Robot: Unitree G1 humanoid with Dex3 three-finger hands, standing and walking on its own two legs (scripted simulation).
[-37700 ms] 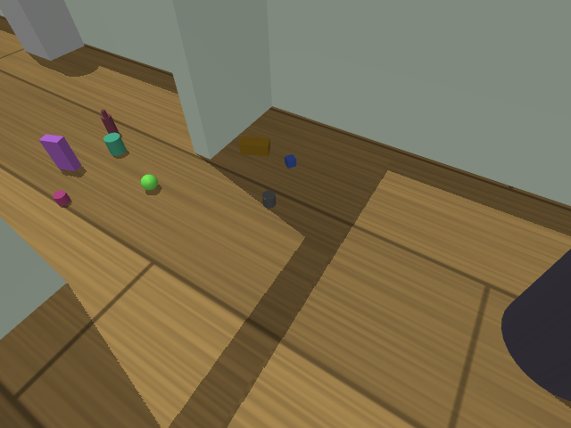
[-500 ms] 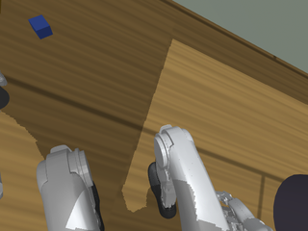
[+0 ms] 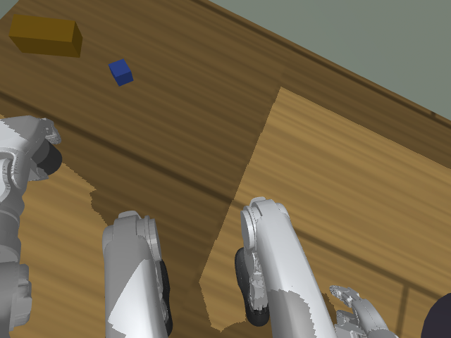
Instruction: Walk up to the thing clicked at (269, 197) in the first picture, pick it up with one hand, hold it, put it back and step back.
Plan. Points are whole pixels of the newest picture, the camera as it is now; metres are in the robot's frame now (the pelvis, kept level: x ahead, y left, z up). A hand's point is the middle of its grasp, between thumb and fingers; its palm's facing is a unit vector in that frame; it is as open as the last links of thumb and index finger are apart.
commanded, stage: lift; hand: left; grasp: from above
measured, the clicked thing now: (37, 155) +0.45 +0.34 -0.14
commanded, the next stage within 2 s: hold in 1.16 s
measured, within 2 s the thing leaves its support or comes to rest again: neither
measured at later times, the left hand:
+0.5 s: hand out of the picture +0.36 +0.31 +0.09, palm faces -0.43 -0.13 -0.90, open 8.6 cm
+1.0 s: hand out of the picture +0.35 +0.28 +0.23, palm faces -0.43 -0.12 -0.89, open 8.6 cm
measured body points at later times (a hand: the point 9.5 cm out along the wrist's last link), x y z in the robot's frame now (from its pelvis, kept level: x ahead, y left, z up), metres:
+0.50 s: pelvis +0.01 +0.01 +0.17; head +0.15 +0.05 +0.60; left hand +0.38 +0.31 +0.15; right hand +0.17 -0.24 +0.06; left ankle +0.10 +0.13 -0.36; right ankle +0.10 -0.13 -0.36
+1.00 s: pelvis +0.06 +0.01 +0.31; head +0.12 +0.02 +0.76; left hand +0.37 +0.28 +0.28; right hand +0.18 -0.25 +0.19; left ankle +0.10 +0.13 -0.36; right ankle +0.10 -0.13 -0.36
